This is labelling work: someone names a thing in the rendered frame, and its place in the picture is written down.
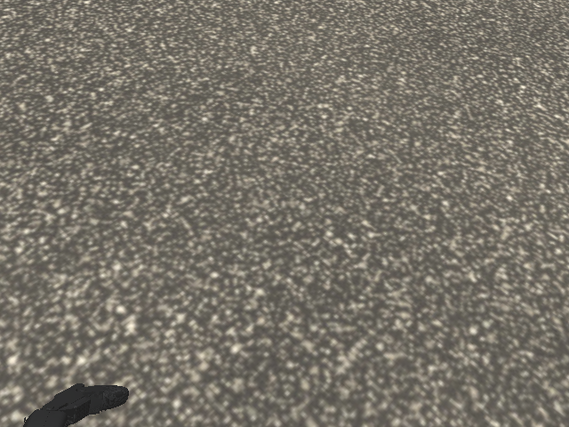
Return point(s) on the left robot hand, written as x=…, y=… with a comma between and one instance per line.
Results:
x=75, y=403

